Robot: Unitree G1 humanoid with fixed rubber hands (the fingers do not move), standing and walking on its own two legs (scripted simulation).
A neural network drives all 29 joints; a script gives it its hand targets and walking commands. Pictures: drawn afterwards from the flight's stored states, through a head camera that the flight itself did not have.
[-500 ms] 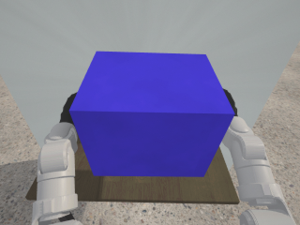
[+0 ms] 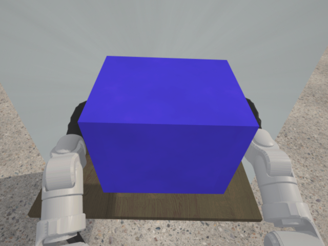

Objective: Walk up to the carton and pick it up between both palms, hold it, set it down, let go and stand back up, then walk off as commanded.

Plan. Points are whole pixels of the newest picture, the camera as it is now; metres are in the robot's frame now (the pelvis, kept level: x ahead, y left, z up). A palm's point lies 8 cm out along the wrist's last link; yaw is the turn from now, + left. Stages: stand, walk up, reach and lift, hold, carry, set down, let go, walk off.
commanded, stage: hold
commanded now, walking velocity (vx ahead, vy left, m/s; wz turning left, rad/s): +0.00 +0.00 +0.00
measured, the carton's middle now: (165, 125) +0.39 +0.00 +0.14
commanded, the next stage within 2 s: none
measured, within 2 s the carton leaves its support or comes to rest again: neither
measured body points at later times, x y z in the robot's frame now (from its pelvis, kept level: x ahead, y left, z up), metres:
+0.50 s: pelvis +0.00 +0.00 +0.00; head -0.04 +0.01 +0.45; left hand +0.35 +0.20 +0.16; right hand +0.36 -0.20 +0.17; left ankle +0.02 +0.12 -0.75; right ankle +0.01 -0.12 -0.75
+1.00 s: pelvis +0.00 +0.00 +0.00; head -0.04 +0.01 +0.45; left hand +0.35 +0.21 +0.16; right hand +0.36 -0.20 +0.17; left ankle +0.02 +0.12 -0.75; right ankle +0.01 -0.12 -0.75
